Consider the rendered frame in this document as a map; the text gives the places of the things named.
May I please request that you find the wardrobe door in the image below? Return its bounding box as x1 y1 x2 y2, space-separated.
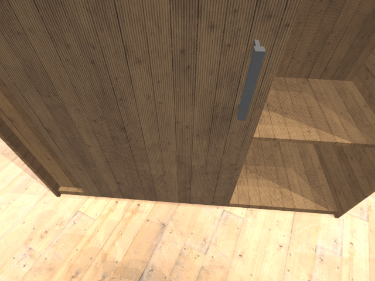
0 0 302 206
0 76 81 188

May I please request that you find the handle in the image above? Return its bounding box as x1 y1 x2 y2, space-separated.
237 40 265 121

